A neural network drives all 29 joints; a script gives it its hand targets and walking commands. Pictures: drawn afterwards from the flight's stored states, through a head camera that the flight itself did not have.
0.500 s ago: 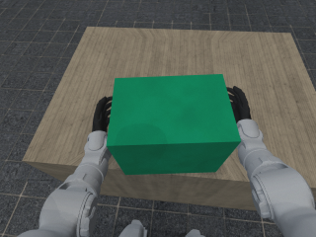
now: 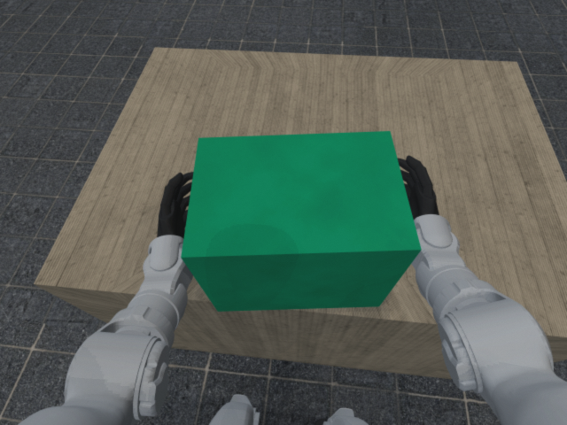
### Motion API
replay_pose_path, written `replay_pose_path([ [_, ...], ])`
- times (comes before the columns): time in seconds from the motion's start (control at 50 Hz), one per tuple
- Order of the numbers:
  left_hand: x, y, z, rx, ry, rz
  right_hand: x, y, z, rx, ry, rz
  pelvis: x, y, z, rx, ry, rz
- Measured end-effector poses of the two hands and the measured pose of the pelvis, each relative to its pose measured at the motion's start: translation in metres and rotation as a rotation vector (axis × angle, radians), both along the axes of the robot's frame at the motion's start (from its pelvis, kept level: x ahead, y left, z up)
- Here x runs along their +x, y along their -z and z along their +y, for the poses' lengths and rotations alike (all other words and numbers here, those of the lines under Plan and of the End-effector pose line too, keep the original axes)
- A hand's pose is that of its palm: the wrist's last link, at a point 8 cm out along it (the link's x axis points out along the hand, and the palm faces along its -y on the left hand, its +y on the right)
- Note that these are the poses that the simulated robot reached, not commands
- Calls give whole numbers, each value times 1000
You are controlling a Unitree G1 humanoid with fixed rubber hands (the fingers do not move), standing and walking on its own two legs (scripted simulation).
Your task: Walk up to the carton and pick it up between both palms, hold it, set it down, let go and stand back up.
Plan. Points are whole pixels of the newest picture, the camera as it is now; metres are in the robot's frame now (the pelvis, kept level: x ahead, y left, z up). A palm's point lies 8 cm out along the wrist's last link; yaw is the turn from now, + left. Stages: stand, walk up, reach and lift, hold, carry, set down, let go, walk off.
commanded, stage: reach and lift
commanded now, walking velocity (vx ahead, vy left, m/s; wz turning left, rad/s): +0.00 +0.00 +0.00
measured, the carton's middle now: (296, 229) +0.41 +0.03 -0.02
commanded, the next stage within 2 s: none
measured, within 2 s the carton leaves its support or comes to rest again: leaves its support in 1.12 s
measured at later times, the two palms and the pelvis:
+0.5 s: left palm (168, 235) +0.36 +0.21 +0.02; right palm (419, 216) +0.42 -0.16 +0.02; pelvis +0.01 +0.01 +0.02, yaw +1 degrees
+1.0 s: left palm (166, 236) +0.36 +0.22 +0.01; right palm (418, 218) +0.42 -0.15 +0.02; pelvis +0.02 +0.02 +0.03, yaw +1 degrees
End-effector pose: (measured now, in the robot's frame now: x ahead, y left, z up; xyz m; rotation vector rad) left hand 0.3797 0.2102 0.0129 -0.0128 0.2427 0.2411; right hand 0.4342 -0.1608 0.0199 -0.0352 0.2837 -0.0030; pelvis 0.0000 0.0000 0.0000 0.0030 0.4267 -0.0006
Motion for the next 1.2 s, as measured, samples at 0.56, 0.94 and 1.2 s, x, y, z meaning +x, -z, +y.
replay_pose_path([
  [0.56,-18,-2,6,24,-8,2,-14,0,6,-2,-18,-5,17,-24,13,-10,-31,-50],
  [0.94,-17,-1,7,17,-1,0,-16,-1,7,-30,-17,-13,23,-32,18,-19,-34,-37],
  [1.2,-21,-14,6,20,25,-66,-31,-14,6,-73,5,-85,19,-36,21,-21,-34,-42],
])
